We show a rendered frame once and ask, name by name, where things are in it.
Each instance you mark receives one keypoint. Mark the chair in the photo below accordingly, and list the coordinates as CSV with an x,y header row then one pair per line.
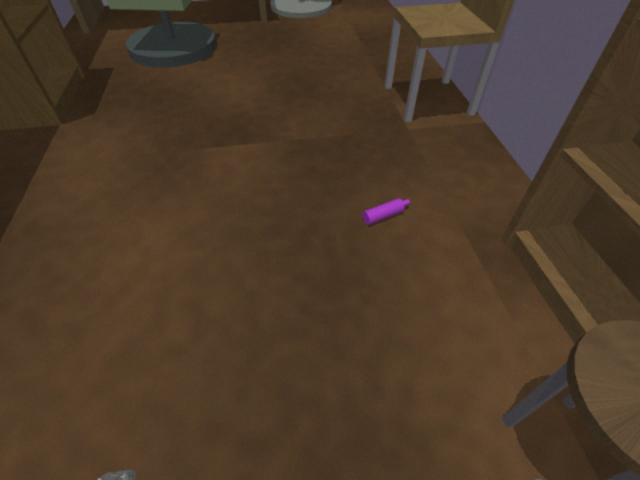
x,y
452,24

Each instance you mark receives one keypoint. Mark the office chair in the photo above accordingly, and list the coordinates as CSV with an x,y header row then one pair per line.
x,y
169,44

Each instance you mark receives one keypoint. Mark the bottle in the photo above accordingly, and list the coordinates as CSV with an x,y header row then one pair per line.
x,y
384,210

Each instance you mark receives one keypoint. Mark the stool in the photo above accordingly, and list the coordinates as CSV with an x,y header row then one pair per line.
x,y
603,375

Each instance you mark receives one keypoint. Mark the bookshelf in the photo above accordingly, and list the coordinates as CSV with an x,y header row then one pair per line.
x,y
576,231
39,70

